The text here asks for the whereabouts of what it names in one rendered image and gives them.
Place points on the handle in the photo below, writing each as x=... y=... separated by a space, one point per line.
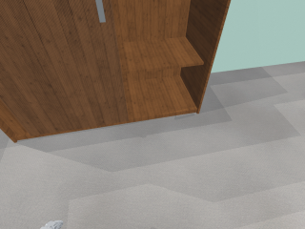
x=100 y=10

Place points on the wardrobe door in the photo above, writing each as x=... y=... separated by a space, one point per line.
x=60 y=66
x=10 y=119

